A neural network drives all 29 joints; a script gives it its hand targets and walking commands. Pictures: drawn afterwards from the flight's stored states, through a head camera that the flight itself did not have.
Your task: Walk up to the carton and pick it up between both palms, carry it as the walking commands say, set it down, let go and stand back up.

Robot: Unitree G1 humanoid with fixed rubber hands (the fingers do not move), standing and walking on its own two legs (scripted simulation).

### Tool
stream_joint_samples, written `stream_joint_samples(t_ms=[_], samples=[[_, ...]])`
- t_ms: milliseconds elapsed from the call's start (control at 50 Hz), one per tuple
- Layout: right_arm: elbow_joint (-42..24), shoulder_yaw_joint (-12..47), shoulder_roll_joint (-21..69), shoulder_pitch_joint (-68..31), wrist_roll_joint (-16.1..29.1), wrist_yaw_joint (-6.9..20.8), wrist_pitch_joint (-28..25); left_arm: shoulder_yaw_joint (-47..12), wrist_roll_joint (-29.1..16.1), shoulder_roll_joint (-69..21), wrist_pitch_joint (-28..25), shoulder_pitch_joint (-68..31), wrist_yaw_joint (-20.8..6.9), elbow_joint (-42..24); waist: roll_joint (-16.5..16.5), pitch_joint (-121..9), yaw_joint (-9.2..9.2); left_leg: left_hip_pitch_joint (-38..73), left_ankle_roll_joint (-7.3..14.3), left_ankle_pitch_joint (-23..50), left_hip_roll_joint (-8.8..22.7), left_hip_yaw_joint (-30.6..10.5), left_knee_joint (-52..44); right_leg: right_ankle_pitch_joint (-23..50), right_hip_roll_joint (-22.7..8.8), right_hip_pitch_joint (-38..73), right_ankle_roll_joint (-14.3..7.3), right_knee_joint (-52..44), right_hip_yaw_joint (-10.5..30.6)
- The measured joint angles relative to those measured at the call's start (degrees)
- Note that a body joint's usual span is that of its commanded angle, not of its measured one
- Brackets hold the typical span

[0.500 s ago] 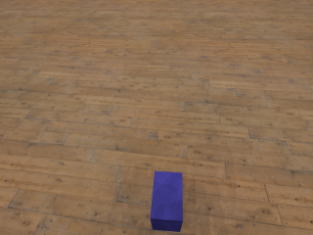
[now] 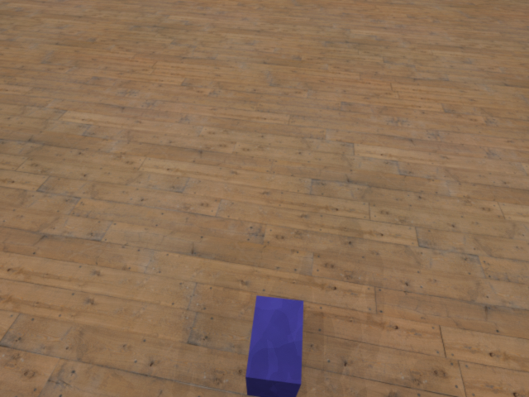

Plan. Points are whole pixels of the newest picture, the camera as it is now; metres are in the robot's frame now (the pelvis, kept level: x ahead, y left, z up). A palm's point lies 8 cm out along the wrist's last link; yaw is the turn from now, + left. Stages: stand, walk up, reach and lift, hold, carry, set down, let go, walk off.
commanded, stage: walk up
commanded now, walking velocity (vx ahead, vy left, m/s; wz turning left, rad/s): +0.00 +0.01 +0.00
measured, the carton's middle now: (275, 348) +0.41 -0.05 -0.66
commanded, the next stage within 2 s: stand in 1.52 s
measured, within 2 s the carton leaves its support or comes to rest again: neither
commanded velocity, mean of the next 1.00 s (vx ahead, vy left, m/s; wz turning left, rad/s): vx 0.00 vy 0.00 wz -0.10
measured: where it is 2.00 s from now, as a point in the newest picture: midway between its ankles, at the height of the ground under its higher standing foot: outside the picture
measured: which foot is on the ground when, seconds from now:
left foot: down 0.00-1.00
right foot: down 0.00-1.00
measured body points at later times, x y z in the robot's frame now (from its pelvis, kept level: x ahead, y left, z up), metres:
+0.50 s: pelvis +0.00 +0.00 +0.00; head +0.01 +0.00 +0.44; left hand +0.00 +0.22 -0.16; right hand -0.01 -0.22 -0.17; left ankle +0.00 +0.09 -0.75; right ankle -0.02 -0.12 -0.75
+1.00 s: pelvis -0.01 -0.01 -0.01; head +0.00 -0.02 +0.44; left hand +0.06 +0.23 -0.16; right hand -0.02 -0.25 -0.17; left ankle +0.00 +0.09 -0.75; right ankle -0.02 -0.12 -0.75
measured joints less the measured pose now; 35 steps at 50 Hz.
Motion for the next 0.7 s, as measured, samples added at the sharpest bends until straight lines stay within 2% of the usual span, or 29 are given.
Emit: stream_joint_samples(t_ms=[420,560,700], samples=[[-0.8,0.5,-0.5,2.3,-0.4,-0.1,-0.7,0.0,0.2,-0.1,0.2,-1.1,0.0,-2.2,0.6,-1.3,-0.81,0.1,0.3,-0.3,-0.5,0.1,-0.2,-0.6,-0.5,-0.2,0.4,0.5,0.2],[-4.3,-1.2,-2.3,0.4,-0.4,-1.1,-0.1,1.3,0.8,0.9,0.8,-1.6,0.0,-6.2,0.0,0.8,-0.05,-3.7,0.3,-3.1,0.4,2.2,6.2,-3.2,-0.2,-5.4,0.1,7.9,2.4],[-6.7,-1.5,-3.8,-0.5,-0.4,-1.3,0.9,2.2,0.9,1.8,1.4,-3.5,-0.1,-7.9,0.2,1.0,-0.61,-5.1,-0.1,-4.0,1.5,3.3,8.4,-3.3,0.7,-7.1,0.0,9.6,3.4]])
